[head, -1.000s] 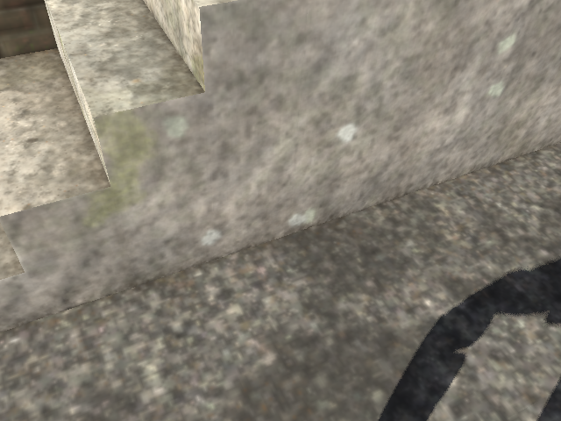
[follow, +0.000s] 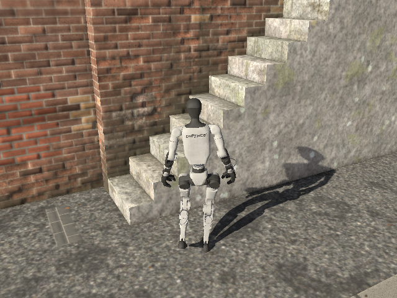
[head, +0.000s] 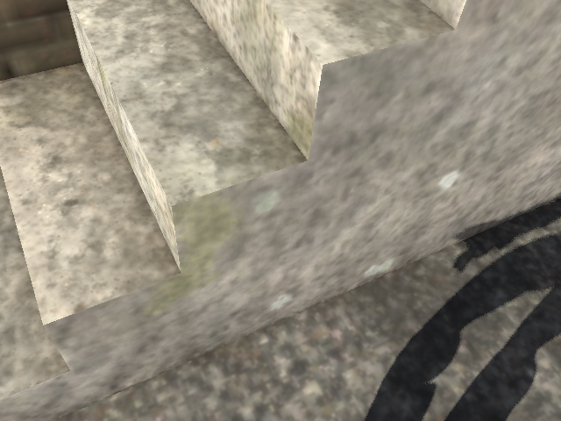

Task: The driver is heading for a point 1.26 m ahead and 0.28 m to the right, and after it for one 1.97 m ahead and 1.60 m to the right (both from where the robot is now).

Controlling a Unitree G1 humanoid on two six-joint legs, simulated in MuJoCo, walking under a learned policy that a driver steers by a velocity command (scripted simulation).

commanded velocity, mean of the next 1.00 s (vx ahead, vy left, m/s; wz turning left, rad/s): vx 0.50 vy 0.00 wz -0.54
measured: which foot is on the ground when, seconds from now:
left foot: up 0.00-0.22, down 0.24-0.74, up 0.76-1.00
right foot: down 0.00-0.24, up 0.26-0.72, down 0.74-1.00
